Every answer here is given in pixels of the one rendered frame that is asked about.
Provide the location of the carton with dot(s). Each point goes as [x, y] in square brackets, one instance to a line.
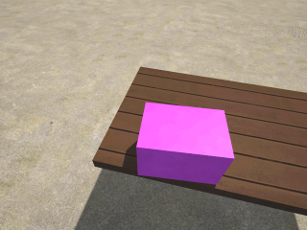
[183, 143]

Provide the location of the table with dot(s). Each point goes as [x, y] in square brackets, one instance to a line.
[267, 127]

